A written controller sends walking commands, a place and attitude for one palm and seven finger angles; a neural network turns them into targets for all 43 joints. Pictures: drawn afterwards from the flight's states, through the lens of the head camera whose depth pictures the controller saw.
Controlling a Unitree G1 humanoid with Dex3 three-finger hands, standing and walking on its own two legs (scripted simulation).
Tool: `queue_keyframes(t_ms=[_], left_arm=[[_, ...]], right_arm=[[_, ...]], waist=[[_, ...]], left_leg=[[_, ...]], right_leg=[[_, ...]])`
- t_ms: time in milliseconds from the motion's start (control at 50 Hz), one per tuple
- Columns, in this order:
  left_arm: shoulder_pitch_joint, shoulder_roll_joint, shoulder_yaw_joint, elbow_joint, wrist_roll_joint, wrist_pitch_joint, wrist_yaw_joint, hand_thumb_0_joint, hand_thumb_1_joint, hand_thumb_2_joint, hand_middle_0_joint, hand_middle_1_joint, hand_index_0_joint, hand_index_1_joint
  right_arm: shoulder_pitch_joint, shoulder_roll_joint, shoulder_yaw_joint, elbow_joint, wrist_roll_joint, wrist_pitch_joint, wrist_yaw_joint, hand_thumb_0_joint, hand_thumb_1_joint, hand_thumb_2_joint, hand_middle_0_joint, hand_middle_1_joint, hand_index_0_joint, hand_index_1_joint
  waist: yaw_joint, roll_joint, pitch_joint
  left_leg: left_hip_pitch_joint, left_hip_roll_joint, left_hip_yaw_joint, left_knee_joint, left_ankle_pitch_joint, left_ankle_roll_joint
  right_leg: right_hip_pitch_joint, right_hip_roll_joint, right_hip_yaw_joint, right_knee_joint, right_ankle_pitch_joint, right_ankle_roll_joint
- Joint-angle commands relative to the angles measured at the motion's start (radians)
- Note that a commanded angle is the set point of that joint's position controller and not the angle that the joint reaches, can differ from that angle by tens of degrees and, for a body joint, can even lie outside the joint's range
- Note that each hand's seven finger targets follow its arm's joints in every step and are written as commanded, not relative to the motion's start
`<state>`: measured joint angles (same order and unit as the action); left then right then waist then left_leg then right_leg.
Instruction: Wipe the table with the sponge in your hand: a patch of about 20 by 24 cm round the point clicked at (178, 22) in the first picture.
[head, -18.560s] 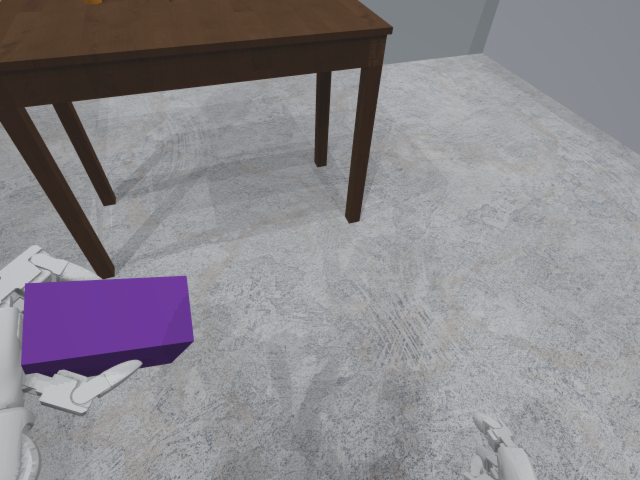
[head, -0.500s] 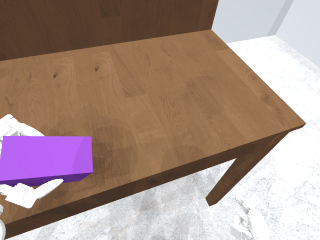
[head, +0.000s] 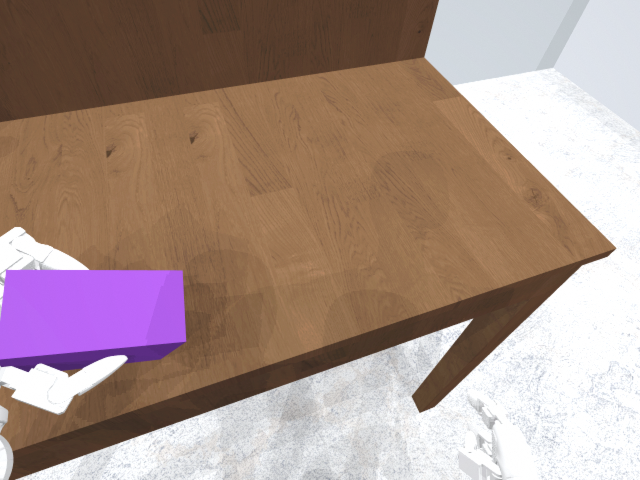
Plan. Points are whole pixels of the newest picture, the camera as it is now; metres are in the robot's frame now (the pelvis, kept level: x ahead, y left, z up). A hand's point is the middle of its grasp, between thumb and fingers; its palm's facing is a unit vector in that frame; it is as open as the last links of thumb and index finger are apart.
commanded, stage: shuffle to correct the standing spot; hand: left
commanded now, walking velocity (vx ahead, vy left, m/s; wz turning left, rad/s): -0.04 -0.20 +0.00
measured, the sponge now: (123, 321) +0.23 +0.20 +0.14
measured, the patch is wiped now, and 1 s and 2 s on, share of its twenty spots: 0.00 0.00 0.00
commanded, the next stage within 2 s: come to a stop and stand still in 0.32 s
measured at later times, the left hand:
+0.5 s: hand (55, 303) +0.23 +0.24 +0.18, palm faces +0.33 -0.81 -0.49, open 10.3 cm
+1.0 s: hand out of the picture +0.20 +0.30 +0.16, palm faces +0.41 -0.85 -0.33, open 10.3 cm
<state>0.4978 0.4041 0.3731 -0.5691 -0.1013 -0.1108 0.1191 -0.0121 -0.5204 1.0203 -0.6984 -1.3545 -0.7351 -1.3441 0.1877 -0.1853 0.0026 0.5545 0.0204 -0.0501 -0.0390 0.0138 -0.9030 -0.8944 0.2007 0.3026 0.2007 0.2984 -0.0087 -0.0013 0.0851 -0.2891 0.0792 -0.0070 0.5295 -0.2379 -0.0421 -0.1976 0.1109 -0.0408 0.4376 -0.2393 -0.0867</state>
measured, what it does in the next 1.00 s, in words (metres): shifts its weight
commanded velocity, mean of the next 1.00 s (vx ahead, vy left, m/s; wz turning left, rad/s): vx -0.02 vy -0.07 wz -0.02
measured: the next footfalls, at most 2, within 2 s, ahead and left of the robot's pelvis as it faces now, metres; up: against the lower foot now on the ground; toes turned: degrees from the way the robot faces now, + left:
none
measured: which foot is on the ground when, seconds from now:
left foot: down 0.00-1.00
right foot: down 0.00-1.00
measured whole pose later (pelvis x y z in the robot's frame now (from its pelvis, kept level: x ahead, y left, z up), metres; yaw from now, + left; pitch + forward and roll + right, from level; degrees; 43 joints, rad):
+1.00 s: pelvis -0.03 +0.05 +0.00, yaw -2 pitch -2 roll +0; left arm 0.35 0.35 0.36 -0.40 -0.02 -0.20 0.12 -0.01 -0.52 1.02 -0.70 -1.36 -0.73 -1.35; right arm 0.25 -0.17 0.04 0.59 0.00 -0.16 -0.02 0.02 -0.90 -0.89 0.20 0.30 0.20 0.30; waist 0.03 -0.04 0.05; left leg -0.24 -0.05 0.01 0.49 -0.21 0.05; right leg -0.24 0.02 0.02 0.48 -0.21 -0.01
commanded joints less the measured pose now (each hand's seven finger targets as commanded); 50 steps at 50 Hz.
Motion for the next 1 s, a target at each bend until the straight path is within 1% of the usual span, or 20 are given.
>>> queue_keyframes(t_ms=[0, 140, 220, 420, 440, 460, 480, 500, 520, 560, 580, 620, 660, 700, 740, 780, 820, 860, 900, 980], left_arm=[[-0.038, 0.160, 0.123, -0.207, -0.001, -0.067, 0.014, 0.000, 0.100, 1.300, -1.200, -1.600, -1.200, -1.600], [-0.020, 0.152, 0.114, -0.213, -0.002, -0.067, 0.017, 0.000, 0.100, 1.300, -1.200, -1.600, -1.200, -1.600], [-0.008, 0.167, 0.126, -0.216, -0.006, -0.064, 0.014, 0.000, 0.100, 1.300, -1.200, -1.600, -1.200, -1.600], [-0.001, 0.162, 0.123, -0.204, -0.011, -0.061, 0.022, 0.000, 0.100, 1.300, -1.200, -1.600, -1.200, -1.600], [-0.995, 0.923, 0.686, -0.340, 0.144, -0.182, -0.023, 0.000, 0.100, 1.300, -1.200, -1.600, -1.200, -1.600], [-0.527, 0.387, 0.341, 0.173, 0.062, -0.145, -0.068, 0.000, 0.100, 1.300, -1.200, -1.600, -1.200, -1.600], [-0.238, 0.259, 0.238, 0.293, 0.046, -0.134, -0.087, 0.000, 0.100, 1.300, -1.200, -1.600, -1.200, -1.600], [-0.197, 0.212, 0.154, 0.119, 0.032, -0.153, -0.099, 0.000, 0.100, 1.300, -1.200, -1.600, -1.200, -1.600], [-0.100, 0.078, 0.049, 0.090, 0.012, -0.155, -0.098, 0.000, 0.100, 1.300, -1.200, -1.600, -1.200, -1.600], [-0.101, 0.121, 0.075, -0.079, 0.020, -0.158, -0.076, 0.000, 0.100, 1.300, -1.200, -1.600, -1.200, -1.600], [-0.078, 0.125, 0.082, -0.084, 0.028, -0.152, -0.066, 0.000, 0.100, 1.300, -1.200, -1.600, -1.200, -1.600], [-0.029, 0.163, 0.121, -0.115, 0.027, -0.154, -0.030, 0.000, 0.100, 1.300, -1.200, -1.600, -1.200, -1.600], [-0.079, 0.206, 0.169, -0.152, 0.020, -0.170, -0.008, 0.000, 0.100, 1.300, -1.200, -1.600, -1.200, -1.600], [-0.120, 0.195, 0.176, -0.132, 0.018, -0.181, 0.010, 0.000, 0.100, 1.300, -1.200, -1.600, -1.200, -1.600], [-0.152, 0.156, 0.142, -0.096, 0.027, -0.183, 0.017, 0.000, 0.100, 1.300, -1.200, -1.600, -1.200, -1.600], [-0.195, 0.133, 0.105, -0.037, 0.038, -0.183, 0.009, 0.000, 0.100, 1.300, -1.200, -1.600, -1.200, -1.600], [-0.244, 0.114, 0.071, -0.071, 0.056, -0.184, 0.005, 0.000, 0.100, 1.300, -1.200, -1.600, -1.200, -1.600], [-0.292, 0.093, 0.040, -0.066, 0.076, -0.177, 0.003, 0.000, 0.100, 1.300, -1.200, -1.600, -1.200, -1.600], [-0.284, 0.092, 0.035, -0.084, 0.085, -0.171, -0.001, 0.000, 0.100, 1.300, -1.200, -1.600, -1.200, -1.600], [-0.232, 0.095, 0.048, -0.093, 0.092, -0.166, -0.001, 0.000, 0.100, 1.300, -1.200, -1.600, -1.200, -1.600]], right_arm=[[-0.069, -0.128, -0.060, -0.154, 0.006, -0.045, -0.006, 0.000, -0.900, -0.900, 0.200, 0.300, 0.200, 0.300], [-0.075, -0.125, -0.051, -0.150, 0.005, -0.043, -0.008, 0.000, -0.900, -0.900, 0.200, 0.300, 0.200, 0.300], [-0.081, -0.125, -0.058, -0.154, 0.013, -0.042, -0.006, 0.000, -0.900, -0.900, 0.200, 0.300, 0.200, 0.300], [-0.085, -0.120, -0.055, -0.156, 0.020, -0.033, -0.004, 0.000, -0.900, -0.900, 0.200, 0.300, 0.200, 0.300], [0.132, -0.153, -0.109, -0.040, -0.037, -0.141, -0.022, 0.000, -0.900, -0.900, 0.200, 0.300, 0.200, 0.300], [0.013, -0.110, -0.091, -0.087, -0.028, -0.146, -0.025, 0.000, -0.900, -0.900, 0.200, 0.300, 0.200, 0.300], [0.026, -0.156, -0.106, -0.129, -0.005, -0.163, -0.014, 0.000, -0.900, -0.900, 0.200, 0.300, 0.200, 0.300], [0.042, -0.172, -0.101, -0.144, -0.008, -0.154, 0.001, 0.000, -0.900, -0.900, 0.200, 0.300, 0.200, 0.300], [-0.002, -0.152, -0.087, -0.143, 0.012, -0.158, 0.023, 0.000, -0.900, -0.900, 0.200, 0.300, 0.200, 0.300], [-0.017, -0.161, -0.087, -0.175, 0.009, -0.156, 0.051, 0.000, -0.900, -0.900, 0.200, 0.300, 0.200, 0.300], [-0.032, -0.151, -0.082, -0.181, 0.012, -0.159, 0.057, 0.000, -0.900, -0.900, 0.200, 0.300, 0.200, 0.300], [-0.051, -0.127, -0.062, -0.165, 0.019, -0.159, 0.054, 0.000, -0.900, -0.900, 0.200, 0.300, 0.200, 0.300], [-0.054, -0.129, -0.062, -0.168, 0.004, -0.155, 0.033, 0.000, -0.900, -0.900, 0.200, 0.300, 0.200, 0.300], [-0.050, -0.119, -0.048, -0.143, -0.004, -0.158, 0.012, 0.000, -0.900, -0.900, 0.200, 0.300, 0.200, 0.300], [-0.055, -0.125, -0.038, -0.116, -0.014, -0.151, -0.003, 0.000, -0.900, -0.900, 0.200, 0.300, 0.200, 0.300], [-0.057, -0.144, -0.042, -0.117, -0.014, -0.157, -0.011, 0.000, -0.900, -0.900, 0.200, 0.300, 0.200, 0.300], [-0.084, -0.140, -0.029, -0.116, -0.011, -0.161, -0.012, 0.000, -0.900, -0.900, 0.200, 0.300, 0.200, 0.300], [-0.064, -0.137, -0.029, -0.127, -0.006, -0.163, -0.005, 0.000, -0.900, -0.900, 0.200, 0.300, 0.200, 0.300], [-0.052, -0.141, -0.036, -0.131, -0.008, -0.169, 0.006, 0.000, -0.900, -0.900, 0.200, 0.300, 0.200, 0.300], [-0.056, -0.138, -0.030, -0.131, -0.011, -0.171, 0.019, 0.000, -0.900, -0.900, 0.200, 0.300, 0.200, 0.300]], waist=[[0.001, 0.057, -0.173], [0.001, 0.084, -0.189], [0.001, 0.080, -0.203], [-0.001, 0.045, -0.181], [0.042, -0.211, -0.104], [0.041, -0.112, -0.254], [0.078, -0.002, -0.241], [0.062, 0.089, -0.283], [0.048, 0.189, -0.320], [0.061, 0.121, -0.298], [0.067, 0.049, -0.272], [0.054, -0.061, -0.230], [0.043, -0.179, -0.181], [0.030, -0.123, -0.135], [0.016, -0.022, -0.122], [0.023, 0.026, -0.093], [0.026, 0.227, -0.095], [0.030, 0.199, -0.093], [0.030, 0.121, -0.128], [0.034, 0.085, -0.117]], left_leg=[[0.077, 0.087, -0.077, -0.047, 0.080, 0.077], [0.104, 0.105, -0.088, -0.059, 0.181, 0.084], [0.134, 0.105, -0.076, -0.026, 0.252, 0.074], [0.123, 0.056, -0.048, 0.016, 0.069, 0.068], [0.022, -0.018, 0.155, -0.025, 0.139, 0.041], [0.033, -0.079, 0.085, -0.041, 0.244, 0.061], [0.105, -0.026, 0.097, 0.000, 0.300, 0.049], [0.102, 0.001, 0.060, 0.002, 0.314, 0.083], [0.180, 0.053, 0.031, -0.018, 0.413, 0.114], [0.120, 0.104, -0.013, 0.000, 0.447, 0.126], [0.046, 0.073, 0.018, 0.026, 0.347, 0.102], [0.024, -0.022, 0.039, 0.075, 0.105, 0.067], [-0.025, -0.083, 0.020, 0.179, -0.070, 0.050], [0.009, -0.075, -0.031, 0.161, -0.071, 0.051], [0.118, -0.067, -0.035, -0.015, -0.049, 0.062], [0.112, -0.031, -0.075, -0.124, -0.065, 0.082], [0.028, 0.044, -0.164, -0.276, -0.231, 0.109], [-0.108, 0.084, -0.208, -0.324, -0.314, 0.129], [-0.090, 0.065, -0.174, -0.286, -0.256, 0.120], [-0.131, 0.049, -0.168, -0.301, -0.296, 0.105]], right_leg=[[0.024, -0.183, 0.139, -0.080, 0.194, 0.044], [0.036, -0.171, 0.109, -0.061, 0.236, 0.049], [0.034, -0.182, 0.137, -0.054, 0.309, 0.041], [-0.024, -0.226, 0.198, -0.095, 0.233, 0.031], [-0.017, -0.146, 0.125, -0.168, 0.639, 0.206], [0.094, -0.217, 0.159, -0.016, 0.672, 0.095], [0.072, -0.211, 0.230, 0.004, 0.769, 0.140], [0.098, -0.215, 0.196, 0.077, 0.727, 0.169], [0.060, -0.191, 0.145, 0.175, 0.599, 0.164], [0.032, -0.157, 0.099, 0.182, 0.328, 0.172], [0.072, -0.161, 0.105, 0.109, 0.291, 0.161], [0.020, -0.198, 0.183, -0.026, 0.276, 0.112], [-0.053, -0.297, 0.336, -0.161, 0.081, 0.059], [-0.139, -0.323, 0.360, -0.202, -0.127, -0.032], [-0.201, -0.251, 0.258, -0.164, -0.236, 0.000], [-0.177, -0.160, 0.198, -0.134, -0.239, 0.046], [-0.077, -0.107, 0.127, 0.011, -0.131, 0.071], [0.055, -0.101, 0.082, 0.096, -0.051, 0.083], [0.100, -0.108, 0.078, 0.048, -0.013, 0.085], [0.134, -0.105, 0.071, 0.020, -0.014, 0.084]])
